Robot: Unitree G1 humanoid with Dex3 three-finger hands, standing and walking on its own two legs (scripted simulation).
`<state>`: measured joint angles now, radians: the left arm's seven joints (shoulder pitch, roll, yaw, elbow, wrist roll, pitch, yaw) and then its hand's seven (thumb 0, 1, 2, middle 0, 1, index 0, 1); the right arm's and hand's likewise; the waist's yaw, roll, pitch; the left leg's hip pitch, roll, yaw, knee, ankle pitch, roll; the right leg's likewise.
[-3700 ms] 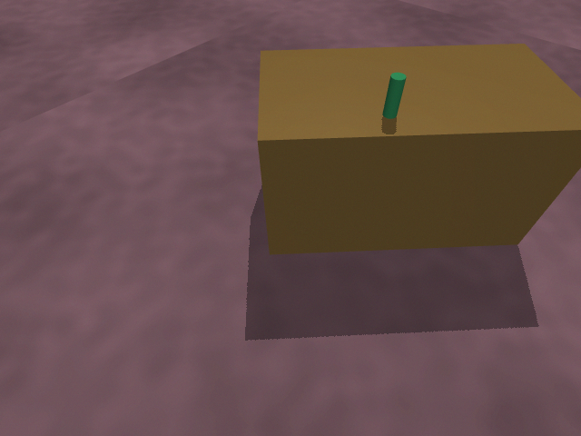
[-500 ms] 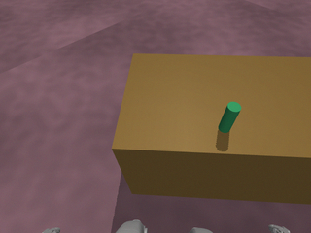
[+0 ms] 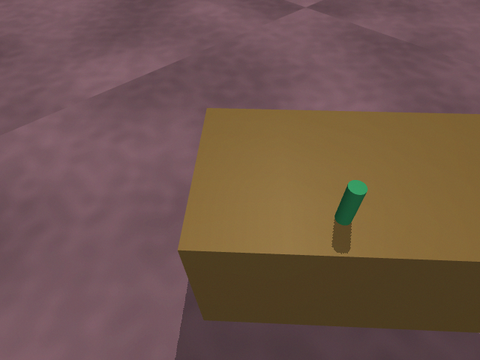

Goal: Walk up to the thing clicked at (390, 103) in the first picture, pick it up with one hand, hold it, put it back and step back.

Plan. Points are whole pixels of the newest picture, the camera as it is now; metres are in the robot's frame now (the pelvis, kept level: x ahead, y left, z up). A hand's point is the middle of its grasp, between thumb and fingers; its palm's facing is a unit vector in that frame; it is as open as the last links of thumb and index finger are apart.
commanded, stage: walk up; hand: right
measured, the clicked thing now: (349, 203) +0.49 -0.23 -0.11
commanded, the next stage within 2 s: stand in 0.66 s
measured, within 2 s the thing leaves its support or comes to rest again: neither
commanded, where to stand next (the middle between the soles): +0.08 -0.01 m, yaw -1 degrees
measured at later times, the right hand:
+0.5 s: hand out of the picture +0.09 -0.26 -0.15, palm faces +0.02 +0.95 -0.32, open 7.3 cm
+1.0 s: hand out of the picture +0.10 -0.26 -0.15, palm faces +0.00 +0.94 -0.33, open 7.3 cm
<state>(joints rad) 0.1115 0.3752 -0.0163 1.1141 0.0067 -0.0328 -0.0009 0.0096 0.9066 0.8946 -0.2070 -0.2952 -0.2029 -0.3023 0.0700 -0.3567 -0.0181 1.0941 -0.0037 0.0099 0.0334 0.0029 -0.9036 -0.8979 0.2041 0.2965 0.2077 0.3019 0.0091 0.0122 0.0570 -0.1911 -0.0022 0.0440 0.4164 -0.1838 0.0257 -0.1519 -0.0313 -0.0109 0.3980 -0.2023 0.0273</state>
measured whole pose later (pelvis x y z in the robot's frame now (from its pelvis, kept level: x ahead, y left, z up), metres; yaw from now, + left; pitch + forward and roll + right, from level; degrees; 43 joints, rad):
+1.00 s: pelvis +0.02 -0.01 +0.01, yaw +0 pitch -2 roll +0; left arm 0.09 0.35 0.00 1.14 0.01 -0.01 -0.01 0.01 0.91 0.89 -0.21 -0.30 -0.20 -0.30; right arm 0.08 -0.35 -0.01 1.15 0.00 -0.01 0.01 0.00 -0.90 -0.90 0.20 0.30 0.21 0.30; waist -0.01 0.00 0.04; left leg -0.12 0.00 0.04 0.30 -0.15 0.01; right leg -0.08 -0.03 -0.02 0.29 -0.18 0.02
